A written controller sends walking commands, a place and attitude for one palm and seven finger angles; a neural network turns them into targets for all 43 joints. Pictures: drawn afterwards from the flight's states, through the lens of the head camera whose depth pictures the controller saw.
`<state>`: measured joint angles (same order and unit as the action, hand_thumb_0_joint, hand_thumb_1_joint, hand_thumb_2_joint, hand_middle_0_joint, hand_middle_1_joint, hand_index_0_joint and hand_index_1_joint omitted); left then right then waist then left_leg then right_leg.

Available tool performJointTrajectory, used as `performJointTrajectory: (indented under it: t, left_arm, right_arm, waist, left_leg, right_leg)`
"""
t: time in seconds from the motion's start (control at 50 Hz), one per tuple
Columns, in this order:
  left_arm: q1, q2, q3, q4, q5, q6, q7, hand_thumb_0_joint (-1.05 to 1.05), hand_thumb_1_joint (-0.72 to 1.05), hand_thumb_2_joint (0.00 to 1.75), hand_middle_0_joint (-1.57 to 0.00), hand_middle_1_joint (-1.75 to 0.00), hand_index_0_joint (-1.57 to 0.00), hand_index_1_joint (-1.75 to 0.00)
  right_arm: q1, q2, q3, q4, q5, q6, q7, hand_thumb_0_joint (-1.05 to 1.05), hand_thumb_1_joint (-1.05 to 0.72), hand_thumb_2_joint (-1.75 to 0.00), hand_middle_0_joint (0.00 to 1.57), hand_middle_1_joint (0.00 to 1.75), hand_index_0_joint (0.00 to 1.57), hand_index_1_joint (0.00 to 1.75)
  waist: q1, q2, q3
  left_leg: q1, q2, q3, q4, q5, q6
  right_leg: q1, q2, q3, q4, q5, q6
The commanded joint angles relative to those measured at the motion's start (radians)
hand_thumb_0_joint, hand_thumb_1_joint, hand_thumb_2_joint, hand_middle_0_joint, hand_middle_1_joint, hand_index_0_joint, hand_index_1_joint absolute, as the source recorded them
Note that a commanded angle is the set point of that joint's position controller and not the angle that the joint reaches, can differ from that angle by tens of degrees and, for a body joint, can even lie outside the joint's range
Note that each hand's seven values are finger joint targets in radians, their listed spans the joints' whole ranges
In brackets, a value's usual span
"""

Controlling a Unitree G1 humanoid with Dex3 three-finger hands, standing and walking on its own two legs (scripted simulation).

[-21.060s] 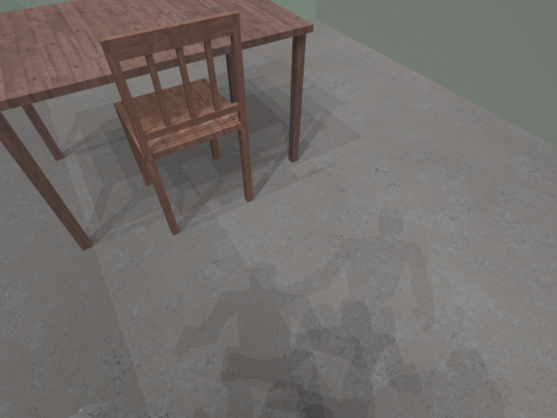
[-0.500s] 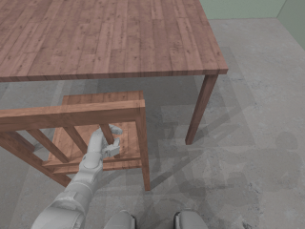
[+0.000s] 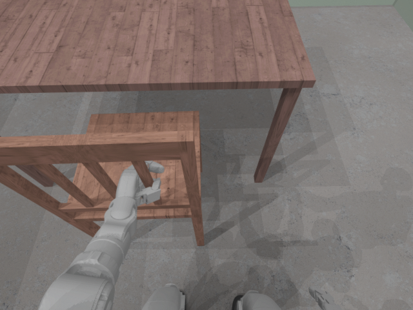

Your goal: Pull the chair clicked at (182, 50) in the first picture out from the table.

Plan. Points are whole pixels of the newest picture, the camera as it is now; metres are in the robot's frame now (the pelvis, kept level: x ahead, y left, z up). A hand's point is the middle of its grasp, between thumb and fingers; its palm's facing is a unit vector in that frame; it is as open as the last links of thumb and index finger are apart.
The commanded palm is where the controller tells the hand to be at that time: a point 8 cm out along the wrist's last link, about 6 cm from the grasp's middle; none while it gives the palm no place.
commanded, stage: step backward, pulling the chair out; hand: left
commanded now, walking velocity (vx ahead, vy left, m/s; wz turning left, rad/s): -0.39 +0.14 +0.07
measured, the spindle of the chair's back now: (108, 185) +0.37 +0.26 -0.08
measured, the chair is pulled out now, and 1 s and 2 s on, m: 0.19 0.41 0.63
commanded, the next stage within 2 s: stop walking, hand still on the chair in 1.20 s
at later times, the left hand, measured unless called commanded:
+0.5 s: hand (149, 234) +0.25 +0.14 -0.06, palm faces -0.02 -0.98 -0.19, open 5.3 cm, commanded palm +0.25 +0.19 -0.06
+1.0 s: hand out of the picture +0.11 +0.14 -0.06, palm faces -0.08 -0.98 -0.17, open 5.3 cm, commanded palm +0.12 +0.19 -0.06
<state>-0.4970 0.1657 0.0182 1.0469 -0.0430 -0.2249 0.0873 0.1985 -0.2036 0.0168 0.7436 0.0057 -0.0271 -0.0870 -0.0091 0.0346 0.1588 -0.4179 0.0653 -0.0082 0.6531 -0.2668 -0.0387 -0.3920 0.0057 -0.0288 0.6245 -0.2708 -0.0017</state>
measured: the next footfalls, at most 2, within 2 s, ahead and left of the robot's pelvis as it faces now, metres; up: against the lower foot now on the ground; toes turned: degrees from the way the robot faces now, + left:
left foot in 0.24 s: -0.01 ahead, +0.17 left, +0.00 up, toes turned +3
right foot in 0.46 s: -0.04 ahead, -0.10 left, +0.00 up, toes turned -2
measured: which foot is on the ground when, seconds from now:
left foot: down 0.00-0.04, up 0.06-0.22, down 0.24-0.50, up 0.52-0.76, down 0.78-1.00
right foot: down 0.00-0.30, up 0.32-0.44, down 0.46-0.80, up 0.82-1.00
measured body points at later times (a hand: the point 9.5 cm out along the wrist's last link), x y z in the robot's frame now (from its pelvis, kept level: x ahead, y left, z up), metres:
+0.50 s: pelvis -0.09 +0.01 +0.01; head +0.00 -0.01 +0.45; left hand +0.25 +0.19 -0.05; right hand +0.02 -0.22 -0.13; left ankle -0.05 +0.16 -0.72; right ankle -0.08 -0.10 -0.72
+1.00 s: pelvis -0.23 +0.02 +0.01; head -0.15 +0.02 +0.45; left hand +0.11 +0.19 -0.04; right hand -0.14 -0.21 -0.13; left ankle -0.20 +0.17 -0.72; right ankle -0.23 -0.09 -0.72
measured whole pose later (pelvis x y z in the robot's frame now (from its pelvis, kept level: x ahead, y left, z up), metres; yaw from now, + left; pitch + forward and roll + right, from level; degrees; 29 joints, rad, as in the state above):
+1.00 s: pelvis -0.23 +0.02 +0.01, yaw -1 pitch +1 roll +0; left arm -0.48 0.14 -0.05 1.04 -0.04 -0.19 0.06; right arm 0.23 -0.19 0.00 0.74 0.00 0.00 -0.08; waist 0.00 0.02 0.16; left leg -0.31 0.08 0.03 0.52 -0.23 -0.04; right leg -0.30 0.00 -0.02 0.62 -0.33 0.01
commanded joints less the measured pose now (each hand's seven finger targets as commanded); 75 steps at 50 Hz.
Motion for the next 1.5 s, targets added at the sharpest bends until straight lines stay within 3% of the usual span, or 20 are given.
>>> performJointTrajectory:
  t: [0.0,0.08,0.2,0.28,0.32,0.44,0.5,0.56,0.72,0.76,0.82,0.96,1.02,1.04,1.06,1.12,1.28,1.36,1.42,1.48]
  left_arm:
    - [-0.293,0.202,0.041,-0.183,0.038,-0.070,0.020,0.00,0.90,0.90,-0.50,-1.45,-0.50,-1.45]
    - [-0.225,0.196,0.051,-0.183,0.034,-0.013,0.018,0.00,0.90,0.90,-0.50,-1.45,-0.50,-1.45]
    - [-0.237,0.131,-0.023,-0.285,0.015,0.041,0.018,0.00,0.90,0.90,-0.50,-1.45,-0.50,-1.45]
    - [-0.304,0.048,-0.082,-0.352,0.019,0.020,0.000,0.00,0.90,0.90,-0.50,-1.45,-0.50,-1.45]
    - [-0.296,0.077,-0.041,-0.337,0.017,0.005,0.010,0.00,0.90,0.90,-0.50,-1.45,-0.50,-1.45]
    - [-0.325,0.106,-0.024,-0.210,0.055,-0.053,0.005,0.00,0.90,0.90,-0.50,-1.45,-0.50,-1.45]
    - [-0.293,0.217,0.044,-0.174,0.033,-0.056,0.015,0.00,0.90,0.90,-0.50,-1.45,-0.50,-1.45]
    - [-0.244,0.192,0.049,-0.163,0.037,-0.022,0.013,0.00,0.90,0.90,-0.50,-1.45,-0.50,-1.45]
    - [-0.186,0.102,-0.036,-0.219,0.012,0.032,0.014,0.00,0.90,0.90,-0.50,-1.45,-0.50,-1.45]
    - [-0.221,0.056,-0.072,-0.286,0.006,0.021,0.003,0.00,0.90,0.90,-0.50,-1.45,-0.50,-1.45]
    - [-0.331,0.024,-0.081,-0.364,0.015,0.004,-0.002,0.00,0.90,0.90,-0.50,-1.45,-0.50,-1.45]
    - [-0.344,0.055,-0.056,-0.175,0.040,-0.042,-0.001,0.00,0.90,0.90,-0.50,-1.45,-0.50,-1.45]
    - [-0.309,0.162,-0.008,-0.168,0.054,-0.064,-0.004,0.00,0.90,0.90,-0.50,-1.45,-0.50,-1.45]
    - [-0.291,0.219,0.041,-0.134,0.035,-0.048,0.006,0.00,0.90,0.90,-0.50,-1.45,-0.50,-1.45]
    - [-0.261,0.219,0.052,-0.115,0.032,-0.032,0.003,0.00,0.90,0.90,-0.50,-1.45,-0.50,-1.45]
    - [-0.239,0.165,0.032,-0.140,0.036,-0.006,0.008,0.00,0.90,0.90,-0.50,-1.45,-0.50,-1.45]
    - [-0.201,0.066,-0.043,-0.129,0.010,0.034,0.004,0.00,0.90,0.90,-0.50,-1.45,-0.50,-1.45]
    - [-0.238,-0.059,-0.139,-0.363,0.001,0.036,-0.025,0.00,0.90,0.90,-0.50,-1.45,-0.50,-1.45]
    - [-0.209,-0.023,-0.107,-0.372,0.006,0.058,-0.021,0.00,0.90,0.90,-0.50,-1.45,-0.50,-1.45]
    - [-0.136,-0.040,-0.136,-0.354,0.021,0.061,-0.025,0.00,0.90,0.90,-0.50,-1.45,-0.50,-1.45]
  right_arm:
    - [0.078,-0.164,-0.078,-0.081,0.030,-0.017,-0.034,0.00,-0.90,-0.90,0.20,0.30,0.20,0.30]
    - [0.004,-0.145,-0.043,-0.104,0.020,-0.012,-0.044,0.00,-0.90,-0.90,0.20,0.30,0.20,0.30]
    - [0.035,-0.180,-0.052,-0.123,0.029,0.035,-0.075,0.00,-0.90,-0.90,0.20,0.30,0.20,0.30]
    - [-0.018,-0.162,-0.048,-0.177,0.005,0.063,-0.058,0.00,-0.90,-0.90,0.20,0.30,0.20,0.30]
    - [0.022,-0.161,-0.064,-0.155,0.001,0.052,-0.044,0.00,-0.90,-0.90,0.20,0.30,0.20,0.30]
    - [0.059,-0.165,-0.071,-0.083,-0.002,0.009,-0.008,0.00,-0.90,-0.90,0.20,0.30,0.20,0.30]
    - [0.029,-0.156,-0.083,-0.096,0.030,0.000,-0.036,0.00,-0.90,-0.90,0.20,0.30,0.20,0.30]
    - [-0.025,-0.132,-0.050,-0.096,0.017,-0.017,-0.038,0.00,-0.90,-0.90,0.20,0.30,0.20,0.30]
    - [0.038,-0.167,-0.042,-0.100,0.026,0.020,-0.069,0.00,-0.90,-0.90,0.20,0.30,0.20,0.30]
    - [0.029,-0.208,-0.064,-0.139,0.019,0.035,-0.065,0.00,-0.90,-0.90,0.20,0.30,0.20,0.30]
    - [0.000,-0.142,-0.057,-0.151,-0.014,0.031,-0.038,0.00,-0.90,-0.90,0.20,0.30,0.20,0.30]
    - [0.077,-0.170,-0.074,-0.054,-0.002,-0.016,0.000,0.00,-0.90,-0.90,0.20,0.30,0.20,0.30]
    - [0.055,-0.149,-0.067,-0.057,0.015,-0.016,-0.018,0.00,-0.90,-0.90,0.20,0.30,0.20,0.30]
    - [0.041,-0.153,-0.085,-0.062,0.033,-0.020,-0.029,0.00,-0.90,-0.90,0.20,0.30,0.20,0.30]
    - [-0.012,-0.163,-0.084,-0.084,0.031,-0.027,-0.032,0.00,-0.90,-0.90,0.20,0.30,0.20,0.30]
    - [-0.032,-0.130,-0.043,-0.076,0.016,-0.026,-0.032,0.00,-0.90,-0.90,0.20,0.30,0.20,0.30]
    - [0.072,-0.161,-0.038,-0.085,0.022,-0.003,-0.062,0.00,-0.90,-0.90,0.20,0.30,0.20,0.30]
    - [-0.003,-0.146,-0.040,-0.172,0.003,0.006,-0.042,0.00,-0.90,-0.90,0.20,0.30,0.20,0.30]
    - [0.048,-0.155,-0.060,-0.149,0.014,0.009,-0.011,0.00,-0.90,-0.90,0.20,0.30,0.20,0.30]
    - [0.050,-0.172,-0.053,-0.144,0.015,0.002,0.002,0.00,-0.90,-0.90,0.20,0.30,0.20,0.30]
  waist:
    - [-0.041,-0.141,-0.585]
    - [-0.004,-0.124,-0.510]
    - [-0.034,-0.188,-0.534]
    - [-0.021,0.231,-0.465]
    - [-0.013,0.212,-0.450]
    - [-0.035,0.177,-0.447]
    - [-0.029,-0.229,-0.518]
    - [0.004,-0.129,-0.499]
    - [-0.030,-0.197,-0.483]
    - [-0.016,0.045,-0.443]
    - [-0.019,0.273,-0.427]
    - [-0.038,0.193,-0.412]
    - [-0.034,-0.037,-0.449]
    - [-0.023,-0.294,-0.483]
    - [0.012,-0.306,-0.475]
    - [-0.005,-0.088,-0.482]
    - [-0.021,-0.199,-0.474]
    - [-0.015,0.281,-0.379]
    - [-0.016,0.090,-0.353]
    - [-0.026,0.127,-0.324]
  left_leg:
    - [0.100,0.035,-0.023,0.105,0.157,-0.013]
    - [-0.039,-0.020,-0.110,0.222,-0.264,-0.013]
    - [0.186,0.037,-0.027,-0.185,0.224,0.010]
    - [0.158,0.206,-0.121,-0.300,0.431,0.099]
    - [0.239,0.259,-0.160,-0.249,0.579,0.160]
    - [0.391,0.200,-0.087,-0.060,0.780,0.096]
    - [0.073,-0.008,0.024,0.172,-0.111,-0.017]
    - [-0.031,-0.032,-0.107,0.330,-0.275,-0.018]
    - [0.212,0.002,0.015,-0.251,0.049,0.000]
    - [0.245,0.184,-0.119,-0.303,0.416,0.090]
    - [0.246,0.300,-0.207,-0.294,0.582,0.193]
    - [0.503,0.234,-0.137,-0.116,0.803,0.132]
    - [0.180,0.088,0.019,0.026,0.273,0.017]
    - [0.052,-0.015,0.025,0.179,-0.164,-0.020]
    - [-0.006,-0.049,-0.057,0.340,-0.289,-0.015]
    - [-0.019,-0.051,-0.090,0.364,-0.258,-0.025]
    - [0.251,-0.025,0.048,-0.260,0.002,-0.004]
    - [0.306,0.265,-0.215,-0.382,0.348,0.168]
    - [0.383,0.239,-0.140,-0.275,0.487,0.183]
    - [0.344,0.188,-0.107,-0.210,0.363,0.133]
  right_leg:
    - [0.397,-0.282,0.235,-0.103,0.881,-0.095]
    - [0.377,-0.401,0.244,-0.116,0.906,-0.159]
    - [0.330,-0.253,0.095,-0.081,0.756,-0.029]
    - [0.163,-0.067,-0.011,0.159,0.028,0.022]
    - [0.057,-0.037,0.006,0.216,-0.151,0.007]
    - [0.127,-0.069,0.041,-0.141,0.274,-0.004]
    - [0.376,-0.306,0.243,-0.183,0.980,-0.076]
    - [0.353,-0.393,0.241,-0.151,0.866,-0.164]
    - [0.298,-0.242,0.099,-0.152,0.562,-0.046]
    - [0.184,-0.074,0.009,-0.024,0.287,0.035]
    - [0.038,-0.033,0.028,0.294,-0.198,0.014]
    - [0.050,-0.028,0.026,-0.142,0.004,0.004]
    - [0.336,-0.200,0.142,-0.222,0.728,-0.034]
    - [0.388,-0.315,0.260,-0.212,0.929,-0.090]
    - [0.344,-0.381,0.277,-0.201,0.929,-0.116]
    - [0.360,-0.376,0.216,-0.168,0.793,-0.166]
    - [0.271,-0.258,0.132,-0.186,0.410,-0.076]
    - [0.038,-0.042,-0.006,0.197,-0.165,0.018]
    - [0.043,-0.038,0.003,0.139,-0.154,0.006]
    - [0.170,-0.029,-0.023,-0.159,-0.021,-0.004]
